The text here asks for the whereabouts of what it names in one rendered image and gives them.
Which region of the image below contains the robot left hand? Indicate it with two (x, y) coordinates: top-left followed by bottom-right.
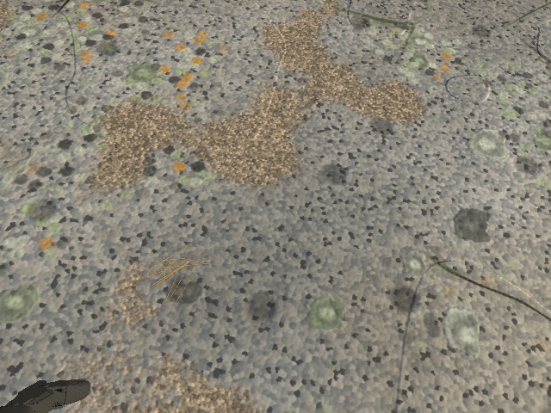
(0, 379), (90, 413)

